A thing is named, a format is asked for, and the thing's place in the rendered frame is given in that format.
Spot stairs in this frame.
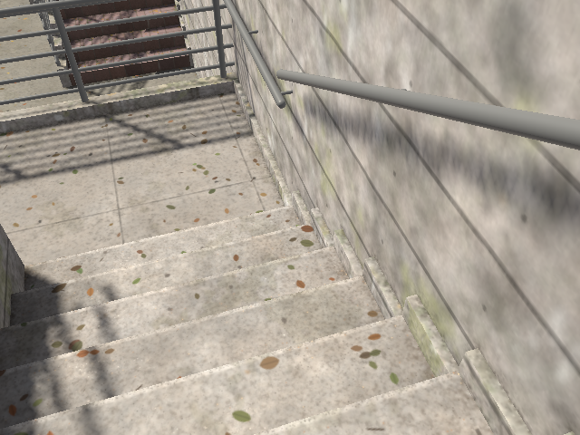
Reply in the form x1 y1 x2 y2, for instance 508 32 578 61
56 0 190 86
0 205 494 435

